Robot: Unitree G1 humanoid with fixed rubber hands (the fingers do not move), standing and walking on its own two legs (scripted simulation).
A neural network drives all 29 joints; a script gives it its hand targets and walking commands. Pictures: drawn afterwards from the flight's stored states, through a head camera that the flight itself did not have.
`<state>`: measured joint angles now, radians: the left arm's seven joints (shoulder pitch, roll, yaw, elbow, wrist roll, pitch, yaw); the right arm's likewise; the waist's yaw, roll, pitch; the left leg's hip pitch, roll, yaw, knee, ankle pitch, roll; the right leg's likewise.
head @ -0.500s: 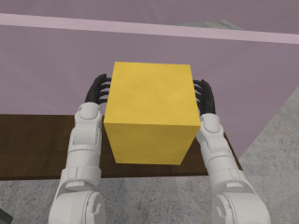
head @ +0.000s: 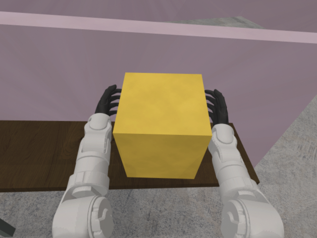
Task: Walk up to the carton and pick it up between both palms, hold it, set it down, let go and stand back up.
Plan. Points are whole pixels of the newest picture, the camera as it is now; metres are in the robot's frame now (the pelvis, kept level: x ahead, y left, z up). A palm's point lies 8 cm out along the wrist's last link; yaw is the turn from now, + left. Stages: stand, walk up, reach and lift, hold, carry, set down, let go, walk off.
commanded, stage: set down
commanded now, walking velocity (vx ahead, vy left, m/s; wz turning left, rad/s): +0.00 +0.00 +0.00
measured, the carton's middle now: (161, 129) +0.41 -0.01 +0.05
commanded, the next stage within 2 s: none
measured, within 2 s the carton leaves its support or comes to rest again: neither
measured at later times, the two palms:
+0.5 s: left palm (106, 117) +0.41 +0.15 +0.09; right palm (215, 122) +0.39 -0.15 +0.11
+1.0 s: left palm (108, 123) +0.41 +0.14 +0.07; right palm (214, 126) +0.40 -0.16 +0.09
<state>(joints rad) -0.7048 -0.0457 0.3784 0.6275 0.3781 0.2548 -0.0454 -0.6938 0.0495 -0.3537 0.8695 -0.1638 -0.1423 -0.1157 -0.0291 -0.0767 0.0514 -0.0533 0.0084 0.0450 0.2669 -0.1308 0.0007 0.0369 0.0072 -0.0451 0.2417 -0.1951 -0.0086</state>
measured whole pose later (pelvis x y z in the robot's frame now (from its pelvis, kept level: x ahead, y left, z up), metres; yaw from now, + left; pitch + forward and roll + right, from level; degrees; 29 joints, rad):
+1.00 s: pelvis +0.01 +0.00 +0.00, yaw -1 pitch +1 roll +0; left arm -0.73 -0.05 0.47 0.81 0.38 0.10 -0.05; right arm -0.70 0.11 -0.53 0.85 -0.36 -0.14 -0.06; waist -0.01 -0.05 0.03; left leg -0.15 0.01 0.07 0.27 -0.14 0.01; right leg -0.08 0.01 -0.03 0.27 -0.20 0.00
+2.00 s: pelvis +0.01 +0.00 +0.00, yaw -3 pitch +4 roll +0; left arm -0.74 -0.08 0.56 0.86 0.44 -0.05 -0.05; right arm -0.68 0.13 -0.60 0.83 -0.42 -0.18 -0.04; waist -0.01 -0.06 0.01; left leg -0.22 0.02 0.10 0.28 -0.14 0.01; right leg -0.16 0.01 0.00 0.29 -0.20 -0.01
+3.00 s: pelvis +0.00 +0.01 -0.02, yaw -4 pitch +18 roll -1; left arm -0.94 0.16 0.21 1.39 0.02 -0.29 0.09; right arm -0.83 -0.10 -0.10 1.25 0.09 -0.26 -0.12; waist -0.01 -0.01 -0.20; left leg -0.60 0.06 0.09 0.50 -0.20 0.01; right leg -0.52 0.04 -0.01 0.44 -0.22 -0.01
